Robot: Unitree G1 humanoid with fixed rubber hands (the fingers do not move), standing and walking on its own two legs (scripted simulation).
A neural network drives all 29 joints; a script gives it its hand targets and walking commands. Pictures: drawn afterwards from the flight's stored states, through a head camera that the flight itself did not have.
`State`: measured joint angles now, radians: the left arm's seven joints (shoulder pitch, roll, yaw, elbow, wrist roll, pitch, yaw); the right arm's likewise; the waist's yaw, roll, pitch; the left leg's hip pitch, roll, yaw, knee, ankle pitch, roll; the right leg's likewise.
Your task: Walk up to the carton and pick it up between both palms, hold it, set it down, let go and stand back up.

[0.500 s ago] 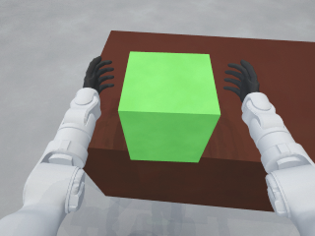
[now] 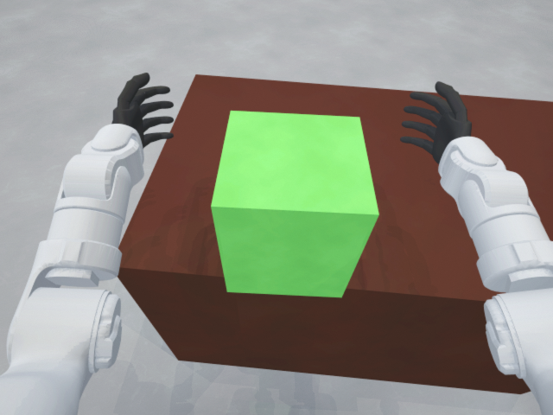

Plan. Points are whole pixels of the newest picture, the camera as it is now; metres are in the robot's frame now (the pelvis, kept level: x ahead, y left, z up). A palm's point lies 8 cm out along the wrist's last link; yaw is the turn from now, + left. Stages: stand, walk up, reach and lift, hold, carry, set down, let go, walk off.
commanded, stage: set down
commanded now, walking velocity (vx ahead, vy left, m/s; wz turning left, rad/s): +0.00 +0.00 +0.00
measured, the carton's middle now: (289, 209) +0.45 +0.00 +0.02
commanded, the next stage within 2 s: none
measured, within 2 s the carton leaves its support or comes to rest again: neither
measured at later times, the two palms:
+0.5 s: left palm (130, 206) +0.36 +0.22 +0.12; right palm (441, 215) +0.37 -0.20 +0.11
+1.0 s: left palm (130, 269) +0.30 +0.22 +0.06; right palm (445, 277) +0.30 -0.20 +0.06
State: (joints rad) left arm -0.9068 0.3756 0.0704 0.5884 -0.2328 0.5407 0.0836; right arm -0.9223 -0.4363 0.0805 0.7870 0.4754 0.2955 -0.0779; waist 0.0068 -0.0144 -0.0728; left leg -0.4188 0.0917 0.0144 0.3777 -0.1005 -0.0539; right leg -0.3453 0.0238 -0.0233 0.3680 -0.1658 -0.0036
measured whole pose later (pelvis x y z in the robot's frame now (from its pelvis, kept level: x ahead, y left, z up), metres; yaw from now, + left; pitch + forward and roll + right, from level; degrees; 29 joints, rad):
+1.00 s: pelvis +0.01 +0.00 +0.00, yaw -1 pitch +0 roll +0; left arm -0.10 0.19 0.09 0.11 -0.17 0.32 0.06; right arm -0.09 -0.25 -0.02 0.23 0.26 0.10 -0.04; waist 0.03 -0.03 0.02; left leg -0.20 0.07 0.05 0.32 -0.12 -0.05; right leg -0.17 0.00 0.01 0.37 -0.20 0.00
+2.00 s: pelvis +0.05 +0.01 +0.00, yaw -1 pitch -5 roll +0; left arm 0.27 0.17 0.00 0.38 -0.07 -0.07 0.02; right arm 0.25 -0.17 0.03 0.53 0.13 -0.28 -0.01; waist 0.04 -0.03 0.03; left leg -0.04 0.06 0.06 0.33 -0.20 -0.05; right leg 0.02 -0.01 0.01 0.33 -0.26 0.00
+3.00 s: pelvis +0.04 +0.01 +0.00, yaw -1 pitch -5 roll +0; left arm 0.17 0.17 0.03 0.52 0.03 0.13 -0.02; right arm 0.15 -0.20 -0.01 0.77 -0.02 -0.24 0.00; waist 0.00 -0.01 0.09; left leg -0.07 0.06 0.05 0.37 -0.21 -0.05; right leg 0.00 -0.01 0.00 0.36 -0.27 0.01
